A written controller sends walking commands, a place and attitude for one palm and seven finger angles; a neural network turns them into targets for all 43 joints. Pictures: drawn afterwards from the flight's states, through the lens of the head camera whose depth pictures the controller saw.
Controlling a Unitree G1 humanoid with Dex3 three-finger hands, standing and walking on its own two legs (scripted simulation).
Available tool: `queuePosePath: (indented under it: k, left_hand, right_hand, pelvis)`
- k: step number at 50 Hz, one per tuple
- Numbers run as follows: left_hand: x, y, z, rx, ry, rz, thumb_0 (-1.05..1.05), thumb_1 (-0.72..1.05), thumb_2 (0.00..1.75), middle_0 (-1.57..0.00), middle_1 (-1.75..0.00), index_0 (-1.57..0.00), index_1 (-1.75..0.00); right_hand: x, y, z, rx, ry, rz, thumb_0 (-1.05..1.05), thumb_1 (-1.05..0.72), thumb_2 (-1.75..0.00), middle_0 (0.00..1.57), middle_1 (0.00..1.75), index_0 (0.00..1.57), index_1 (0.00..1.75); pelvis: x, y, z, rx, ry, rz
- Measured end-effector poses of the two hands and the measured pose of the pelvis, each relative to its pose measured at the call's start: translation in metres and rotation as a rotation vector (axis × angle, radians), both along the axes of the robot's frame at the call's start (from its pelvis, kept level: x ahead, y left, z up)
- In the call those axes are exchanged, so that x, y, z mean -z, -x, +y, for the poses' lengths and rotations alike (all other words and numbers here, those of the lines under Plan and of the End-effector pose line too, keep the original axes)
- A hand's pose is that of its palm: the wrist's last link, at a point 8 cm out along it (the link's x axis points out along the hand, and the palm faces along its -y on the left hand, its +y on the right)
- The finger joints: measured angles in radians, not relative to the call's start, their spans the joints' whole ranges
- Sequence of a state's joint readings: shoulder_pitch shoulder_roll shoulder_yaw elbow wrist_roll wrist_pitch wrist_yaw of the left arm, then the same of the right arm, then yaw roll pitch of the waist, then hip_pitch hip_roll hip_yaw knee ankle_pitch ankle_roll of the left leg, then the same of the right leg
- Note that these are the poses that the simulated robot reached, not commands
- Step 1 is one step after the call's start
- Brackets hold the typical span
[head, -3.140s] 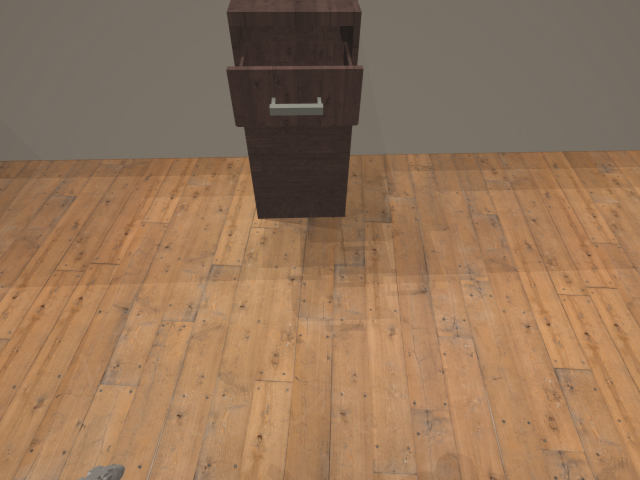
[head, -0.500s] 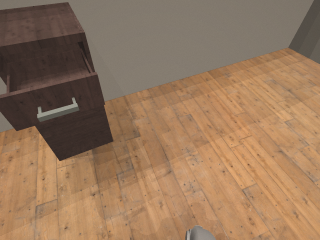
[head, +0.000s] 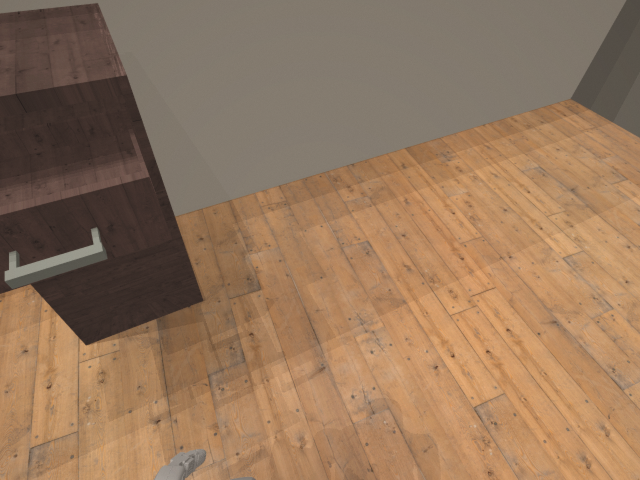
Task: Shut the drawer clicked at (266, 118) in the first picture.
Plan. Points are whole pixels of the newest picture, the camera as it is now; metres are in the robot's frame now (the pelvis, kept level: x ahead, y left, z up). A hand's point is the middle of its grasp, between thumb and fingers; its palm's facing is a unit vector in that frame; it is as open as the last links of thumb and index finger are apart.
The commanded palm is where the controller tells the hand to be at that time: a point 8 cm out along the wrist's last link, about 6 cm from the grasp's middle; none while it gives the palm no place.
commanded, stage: turn to face it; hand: left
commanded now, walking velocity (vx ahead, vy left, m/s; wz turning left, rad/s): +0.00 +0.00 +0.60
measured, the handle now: (57, 255) +0.46 +0.44 -0.04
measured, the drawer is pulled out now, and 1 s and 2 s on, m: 0.28 0.28 0.28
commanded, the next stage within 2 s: take the last steps up to it in 0.68 s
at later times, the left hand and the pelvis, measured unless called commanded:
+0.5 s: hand out of the picture +0.03 +0.25 -0.16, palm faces +0.30 -0.91 -0.28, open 7.4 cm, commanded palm none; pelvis +0.02 +0.01 +0.01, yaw +15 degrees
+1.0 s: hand out of the picture -0.09 +0.13 -0.15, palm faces +0.51 -0.83 -0.22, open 7.3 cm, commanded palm none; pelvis +0.01 -0.03 +0.01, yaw +26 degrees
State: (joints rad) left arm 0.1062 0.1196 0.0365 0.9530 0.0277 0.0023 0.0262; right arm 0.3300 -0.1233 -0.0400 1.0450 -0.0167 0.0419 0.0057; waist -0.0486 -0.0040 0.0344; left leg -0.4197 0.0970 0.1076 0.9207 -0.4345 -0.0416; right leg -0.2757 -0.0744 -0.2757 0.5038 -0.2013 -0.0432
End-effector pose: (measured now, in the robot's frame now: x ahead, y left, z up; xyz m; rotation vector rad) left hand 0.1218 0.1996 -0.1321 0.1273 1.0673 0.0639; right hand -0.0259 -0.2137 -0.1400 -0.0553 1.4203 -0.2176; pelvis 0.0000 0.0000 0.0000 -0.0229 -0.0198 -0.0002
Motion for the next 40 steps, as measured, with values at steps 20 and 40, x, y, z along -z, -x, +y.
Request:
queuePosePath:
  k: [20, 40]
  left_hand:
    - [-0.002, 0.120, 0.102, -0.338, -0.102, 0.233, 0.01, 0.91, 0.90, -0.19, -0.30, -0.20, -0.29]
    - [-0.023, 0.147, -0.002, -0.478, -0.106, 0.127, 0.01, 0.91, 0.90, -0.20, -0.30, -0.20, -0.29]
  right_hand:
    - [-0.033, -0.144, 0.002, -0.328, 0.119, -0.182, 0.01, -0.91, -0.89, 0.20, 0.30, 0.21, 0.30]
    - [-0.003, -0.197, -0.034, -0.496, -0.011, -0.190, 0.01, -0.91, -0.89, 0.20, 0.30, 0.20, 0.30]
  pelvis:
    - [-0.011, -0.015, 0.027, -0.214, 0.015, 0.025]
    - [-0.007, -0.012, -0.041, -0.407, -0.049, -0.004]
